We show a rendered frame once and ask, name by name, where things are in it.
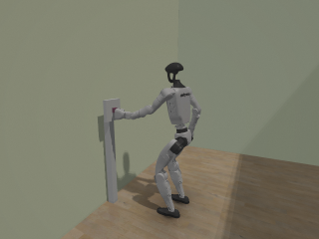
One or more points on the robot left thigh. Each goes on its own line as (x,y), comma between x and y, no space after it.
(166,155)

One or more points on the humanoid robot head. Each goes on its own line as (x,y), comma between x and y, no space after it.
(174,68)

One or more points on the right robot upper arm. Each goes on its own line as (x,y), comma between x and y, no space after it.
(196,107)

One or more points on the left robot upper arm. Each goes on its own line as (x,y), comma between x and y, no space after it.
(165,95)

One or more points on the panel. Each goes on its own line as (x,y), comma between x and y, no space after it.
(110,147)

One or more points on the robot right forearm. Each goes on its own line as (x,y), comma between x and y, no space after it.
(193,122)

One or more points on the robot left hand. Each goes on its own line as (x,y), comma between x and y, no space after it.
(119,114)

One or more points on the robot left forearm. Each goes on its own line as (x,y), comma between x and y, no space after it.
(137,114)

